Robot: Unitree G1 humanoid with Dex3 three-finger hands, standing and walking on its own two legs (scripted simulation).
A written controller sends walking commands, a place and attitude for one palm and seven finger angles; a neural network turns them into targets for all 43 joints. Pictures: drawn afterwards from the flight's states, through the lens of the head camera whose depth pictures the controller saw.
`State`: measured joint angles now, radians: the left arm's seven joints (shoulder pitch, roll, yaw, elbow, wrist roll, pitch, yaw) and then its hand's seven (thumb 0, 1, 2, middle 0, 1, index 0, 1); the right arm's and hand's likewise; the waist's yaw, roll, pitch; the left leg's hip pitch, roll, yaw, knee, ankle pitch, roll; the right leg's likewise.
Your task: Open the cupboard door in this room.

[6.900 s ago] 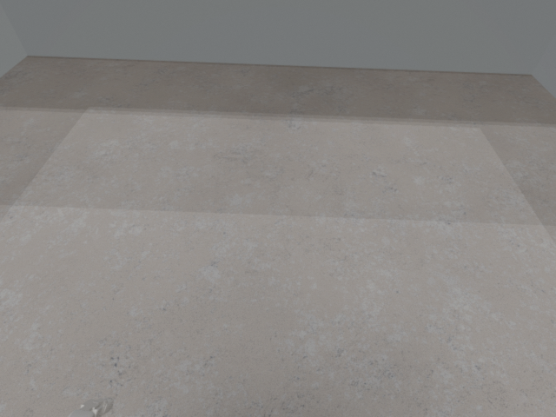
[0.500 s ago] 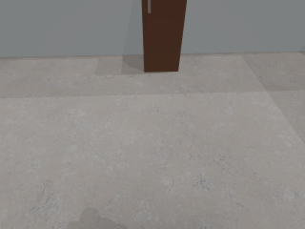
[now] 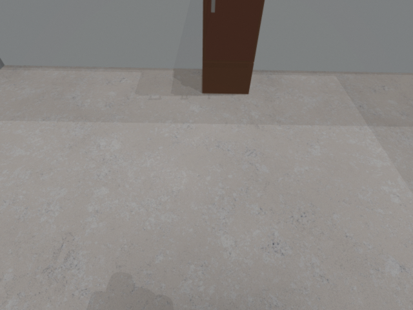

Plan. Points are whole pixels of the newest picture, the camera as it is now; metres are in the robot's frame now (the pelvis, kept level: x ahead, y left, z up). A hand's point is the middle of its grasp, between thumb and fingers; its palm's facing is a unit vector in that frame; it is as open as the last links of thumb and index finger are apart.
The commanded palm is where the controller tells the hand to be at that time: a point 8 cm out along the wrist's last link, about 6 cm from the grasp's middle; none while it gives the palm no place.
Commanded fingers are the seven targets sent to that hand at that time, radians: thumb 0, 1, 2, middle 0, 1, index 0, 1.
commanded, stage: stand and wait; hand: left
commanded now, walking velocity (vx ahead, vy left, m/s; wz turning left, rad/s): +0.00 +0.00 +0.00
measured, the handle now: out of the picture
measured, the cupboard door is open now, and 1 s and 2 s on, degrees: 0 0 0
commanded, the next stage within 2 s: turn or walk to find it in 0.12 s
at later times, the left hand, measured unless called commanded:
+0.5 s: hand out of the picture +0.00 +0.18 -0.18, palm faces +0.07 -0.98 -0.20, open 7.4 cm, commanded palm none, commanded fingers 0.00 0.90 0.90 -0.20 -0.30 -0.20 -0.30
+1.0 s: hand out of the picture +0.00 +0.19 -0.19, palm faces +0.13 -0.98 -0.16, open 7.4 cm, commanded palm none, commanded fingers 0.00 0.90 0.90 -0.20 -0.30 -0.20 -0.30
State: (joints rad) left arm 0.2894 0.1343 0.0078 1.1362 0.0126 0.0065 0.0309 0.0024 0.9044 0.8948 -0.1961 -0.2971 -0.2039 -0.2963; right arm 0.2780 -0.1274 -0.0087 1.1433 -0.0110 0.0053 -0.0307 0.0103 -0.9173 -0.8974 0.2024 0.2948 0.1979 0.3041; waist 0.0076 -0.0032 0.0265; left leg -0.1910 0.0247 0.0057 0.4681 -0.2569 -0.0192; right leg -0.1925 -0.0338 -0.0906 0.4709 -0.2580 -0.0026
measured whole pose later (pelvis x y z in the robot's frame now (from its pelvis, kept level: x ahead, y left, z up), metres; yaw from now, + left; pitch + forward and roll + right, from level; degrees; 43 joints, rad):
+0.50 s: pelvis +0.00 +0.01 +0.00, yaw +1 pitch -1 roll +0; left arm 0.27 0.16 0.02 1.12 0.02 0.00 0.03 0.00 0.91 0.89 -0.19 -0.30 -0.20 -0.30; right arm 0.27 -0.15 -0.01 1.12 -0.01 -0.01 -0.03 0.01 -0.92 -0.90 0.20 0.29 0.20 0.30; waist 0.01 0.00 0.03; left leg -0.21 0.01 -0.01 0.48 -0.26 -0.01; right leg -0.20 -0.05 -0.11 0.48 -0.26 0.01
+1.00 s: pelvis +0.04 +0.02 -0.01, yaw +3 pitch +0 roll -2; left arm 0.36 0.17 0.05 1.14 0.03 -0.01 0.01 0.00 0.90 0.89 -0.20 -0.30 -0.20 -0.30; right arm 0.37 -0.16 -0.02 1.12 -0.03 0.00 -0.01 0.01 -0.91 -0.90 0.20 0.29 0.20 0.30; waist 0.01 -0.01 -0.03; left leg -0.24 0.06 0.07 0.60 -0.39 0.02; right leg -0.15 -0.05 -0.15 0.50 -0.34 0.01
